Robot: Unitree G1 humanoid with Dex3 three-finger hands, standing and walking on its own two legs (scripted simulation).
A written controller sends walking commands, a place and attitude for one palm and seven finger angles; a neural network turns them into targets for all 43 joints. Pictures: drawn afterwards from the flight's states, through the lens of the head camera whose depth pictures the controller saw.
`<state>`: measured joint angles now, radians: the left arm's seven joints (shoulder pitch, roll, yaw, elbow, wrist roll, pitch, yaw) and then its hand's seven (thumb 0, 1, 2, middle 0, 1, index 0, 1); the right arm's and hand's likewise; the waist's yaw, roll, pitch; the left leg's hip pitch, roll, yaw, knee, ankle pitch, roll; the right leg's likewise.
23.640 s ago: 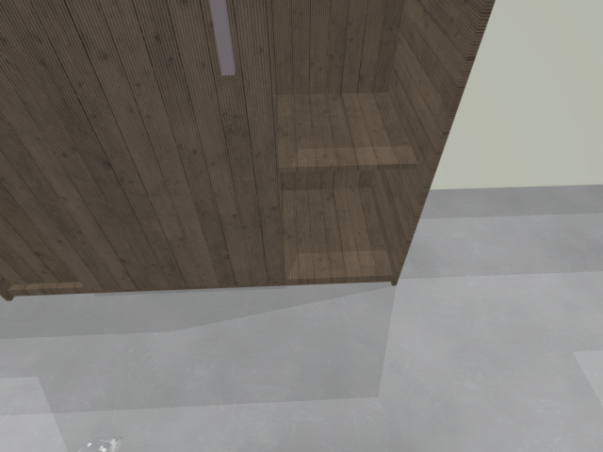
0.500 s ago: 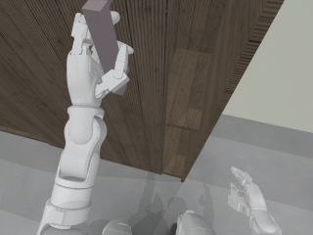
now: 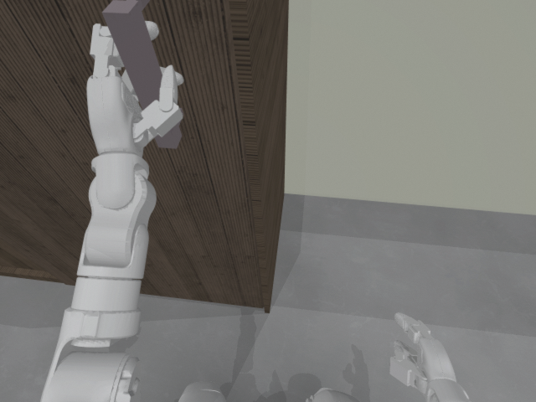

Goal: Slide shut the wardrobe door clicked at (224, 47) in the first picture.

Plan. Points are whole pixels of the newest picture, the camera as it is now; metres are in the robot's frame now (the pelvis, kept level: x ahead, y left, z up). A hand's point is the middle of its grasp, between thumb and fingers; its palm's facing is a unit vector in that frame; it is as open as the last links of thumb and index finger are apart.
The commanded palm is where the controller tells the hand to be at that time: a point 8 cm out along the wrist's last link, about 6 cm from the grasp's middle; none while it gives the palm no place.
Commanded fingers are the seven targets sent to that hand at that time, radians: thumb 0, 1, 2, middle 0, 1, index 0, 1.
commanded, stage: step sideways, sliding the door along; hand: left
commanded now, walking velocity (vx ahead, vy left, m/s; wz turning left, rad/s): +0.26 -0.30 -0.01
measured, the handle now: (156, 75) +0.42 +0.19 +0.25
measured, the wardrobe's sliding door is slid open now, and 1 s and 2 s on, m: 0.00 0.00 0.00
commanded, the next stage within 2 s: stop walking and hold the door there in 0.26 s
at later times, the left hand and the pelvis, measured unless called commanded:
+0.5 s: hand (170, 103) +0.39 +0.17 +0.23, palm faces +0.50 -0.83 -0.23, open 7.2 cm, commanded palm +0.34 +0.21 +0.23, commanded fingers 0.00 0.90 0.90 -0.45 -1.40 -0.45 -1.40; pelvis +0.00 -0.13 +0.01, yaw -2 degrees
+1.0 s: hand (166, 102) +0.38 +0.17 +0.24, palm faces +0.49 -0.83 -0.25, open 7.0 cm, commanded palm +0.34 +0.20 +0.23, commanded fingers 0.00 0.90 0.90 -0.45 -1.40 -0.45 -1.40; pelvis +0.02 -0.12 +0.03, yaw -8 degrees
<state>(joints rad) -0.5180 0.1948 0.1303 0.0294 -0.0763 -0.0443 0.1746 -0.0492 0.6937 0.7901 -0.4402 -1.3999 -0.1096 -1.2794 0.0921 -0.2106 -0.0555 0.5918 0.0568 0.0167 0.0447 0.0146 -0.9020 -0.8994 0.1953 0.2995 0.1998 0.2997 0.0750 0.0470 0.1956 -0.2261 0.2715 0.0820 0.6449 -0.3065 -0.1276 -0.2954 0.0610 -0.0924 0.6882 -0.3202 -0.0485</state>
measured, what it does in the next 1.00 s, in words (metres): steps to the right: left foot, then right foot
